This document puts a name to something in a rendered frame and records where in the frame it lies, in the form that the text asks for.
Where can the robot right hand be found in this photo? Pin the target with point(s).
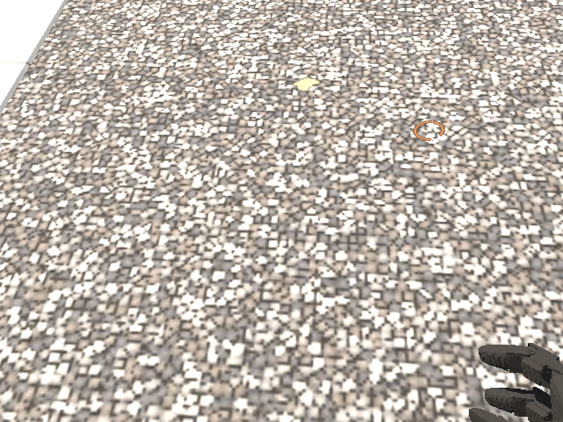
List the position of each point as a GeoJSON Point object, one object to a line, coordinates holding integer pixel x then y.
{"type": "Point", "coordinates": [536, 364]}

